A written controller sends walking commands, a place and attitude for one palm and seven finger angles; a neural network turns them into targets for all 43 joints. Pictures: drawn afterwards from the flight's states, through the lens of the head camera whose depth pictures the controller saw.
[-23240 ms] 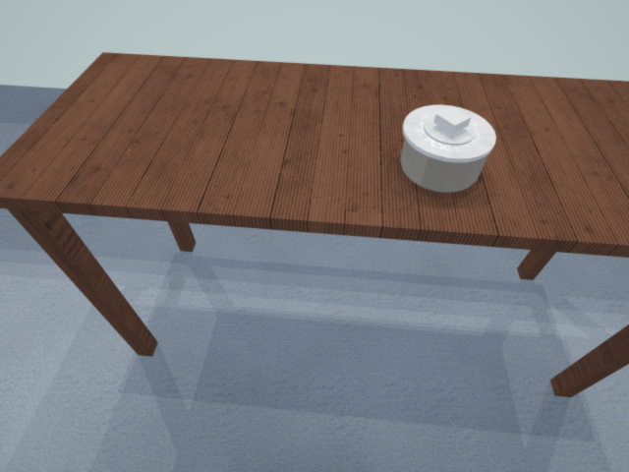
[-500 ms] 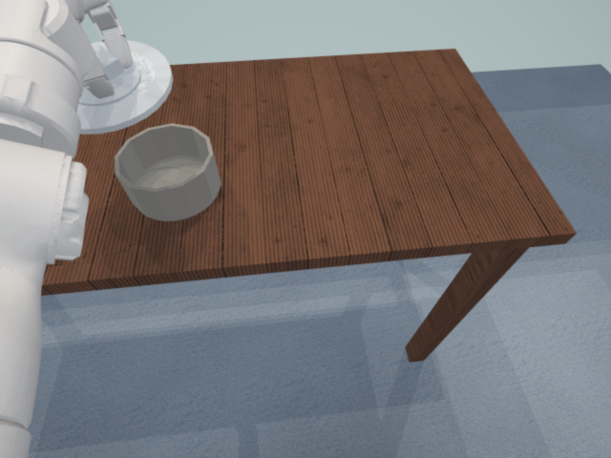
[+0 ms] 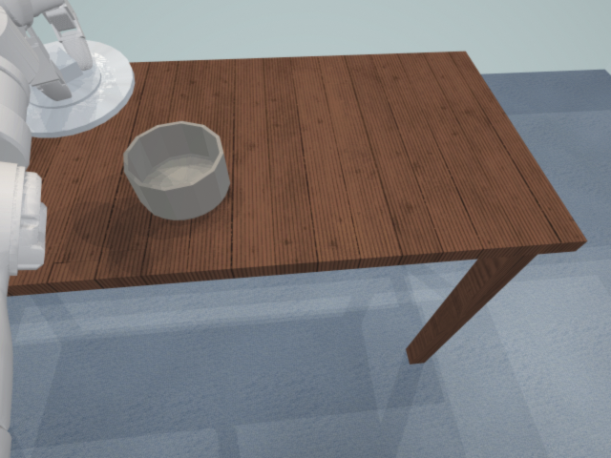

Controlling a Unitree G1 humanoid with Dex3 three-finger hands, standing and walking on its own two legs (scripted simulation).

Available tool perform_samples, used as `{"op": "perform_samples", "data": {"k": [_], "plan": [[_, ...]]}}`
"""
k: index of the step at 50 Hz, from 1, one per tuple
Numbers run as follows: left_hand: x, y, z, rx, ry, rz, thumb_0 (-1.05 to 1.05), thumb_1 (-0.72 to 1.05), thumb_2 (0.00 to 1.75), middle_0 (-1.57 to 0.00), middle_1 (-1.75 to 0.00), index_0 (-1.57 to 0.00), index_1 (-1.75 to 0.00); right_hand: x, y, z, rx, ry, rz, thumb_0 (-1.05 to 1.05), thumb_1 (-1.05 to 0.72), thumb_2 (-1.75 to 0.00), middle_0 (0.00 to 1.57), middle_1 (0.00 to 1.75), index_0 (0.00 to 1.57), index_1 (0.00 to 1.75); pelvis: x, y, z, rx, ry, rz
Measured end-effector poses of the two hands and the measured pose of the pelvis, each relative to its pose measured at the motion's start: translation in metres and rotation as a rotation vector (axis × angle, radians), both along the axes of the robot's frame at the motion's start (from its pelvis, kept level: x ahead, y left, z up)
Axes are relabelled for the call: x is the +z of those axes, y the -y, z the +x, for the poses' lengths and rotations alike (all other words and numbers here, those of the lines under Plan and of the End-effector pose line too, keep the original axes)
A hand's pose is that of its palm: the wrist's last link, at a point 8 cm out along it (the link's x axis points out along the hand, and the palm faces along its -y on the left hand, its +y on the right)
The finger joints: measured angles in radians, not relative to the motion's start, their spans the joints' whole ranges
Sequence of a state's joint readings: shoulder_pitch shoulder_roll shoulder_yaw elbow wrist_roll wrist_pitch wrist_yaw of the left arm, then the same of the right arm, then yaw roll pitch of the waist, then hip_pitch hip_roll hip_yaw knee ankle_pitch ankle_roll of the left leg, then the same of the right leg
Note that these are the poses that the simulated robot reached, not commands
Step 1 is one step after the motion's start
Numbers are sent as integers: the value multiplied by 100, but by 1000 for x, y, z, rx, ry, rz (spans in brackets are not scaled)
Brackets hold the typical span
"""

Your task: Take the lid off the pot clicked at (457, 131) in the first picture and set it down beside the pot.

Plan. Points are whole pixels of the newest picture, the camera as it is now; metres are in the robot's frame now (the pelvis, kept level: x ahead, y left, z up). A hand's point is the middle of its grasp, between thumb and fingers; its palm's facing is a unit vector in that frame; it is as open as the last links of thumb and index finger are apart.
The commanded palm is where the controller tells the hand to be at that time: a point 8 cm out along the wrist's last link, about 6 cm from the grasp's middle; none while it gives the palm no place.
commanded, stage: move the lid sideways beside the pot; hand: left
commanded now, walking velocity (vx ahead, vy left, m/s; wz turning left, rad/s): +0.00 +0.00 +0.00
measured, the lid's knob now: (53, 67) +0.54 +0.24 +0.22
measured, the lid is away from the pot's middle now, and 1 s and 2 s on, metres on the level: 0.09 0.18 0.24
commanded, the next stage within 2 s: none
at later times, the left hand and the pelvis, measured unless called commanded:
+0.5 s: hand (8, 74) +0.50 +0.26 +0.24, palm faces -0.33 -0.16 -0.93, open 6.9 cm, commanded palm +0.55 +0.28 +0.32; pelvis +0.00 +0.00 +0.00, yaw +0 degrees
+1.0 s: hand out of the picture +0.50 +0.31 +0.24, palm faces -0.31 -0.20 -0.93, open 6.9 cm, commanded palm +0.54 +0.32 +0.32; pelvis +0.01 +0.00 +0.00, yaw -1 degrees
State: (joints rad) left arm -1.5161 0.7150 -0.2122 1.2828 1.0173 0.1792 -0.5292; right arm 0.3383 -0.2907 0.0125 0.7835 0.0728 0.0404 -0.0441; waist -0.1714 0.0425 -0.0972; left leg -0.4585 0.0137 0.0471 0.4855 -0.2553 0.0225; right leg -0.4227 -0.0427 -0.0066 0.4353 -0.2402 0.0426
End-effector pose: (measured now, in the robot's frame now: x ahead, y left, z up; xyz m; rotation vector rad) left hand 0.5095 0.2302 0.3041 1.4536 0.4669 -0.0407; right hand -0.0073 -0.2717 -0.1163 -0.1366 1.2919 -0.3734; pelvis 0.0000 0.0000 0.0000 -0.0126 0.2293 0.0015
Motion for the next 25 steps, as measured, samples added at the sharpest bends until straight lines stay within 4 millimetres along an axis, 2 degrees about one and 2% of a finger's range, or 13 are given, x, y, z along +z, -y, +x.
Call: {"op": "perform_samples", "data": {"k": [6, 16, 25], "plan": [[-3, -12, -5, 18, -14, 1, 4, 26, 54, -66, -102, -81, -104, 0, -2, 1, 5, -15, 7, 0, -91, -90, 20, 30, 20, 30, 0, -1, -1, 5, 1, -2], [-9, -20, -7, 5, -29, -3, 5, 26, 54, -66, -102, -81, -104, 2, 2, 3, 4, -2, -18, 0, -91, -90, 20, 30, 20, 30, 0, -1, -3, 5, 5, -6], [-10, -37, -7, 39, -33, -15, 4, 26, 54, -66, -102, -81, -104, 4, 5, -3, -23, -23, -33, 0, -91, -90, 20, 30, 20, 30, 0, 0, -2, -6, 1, -7]]}}
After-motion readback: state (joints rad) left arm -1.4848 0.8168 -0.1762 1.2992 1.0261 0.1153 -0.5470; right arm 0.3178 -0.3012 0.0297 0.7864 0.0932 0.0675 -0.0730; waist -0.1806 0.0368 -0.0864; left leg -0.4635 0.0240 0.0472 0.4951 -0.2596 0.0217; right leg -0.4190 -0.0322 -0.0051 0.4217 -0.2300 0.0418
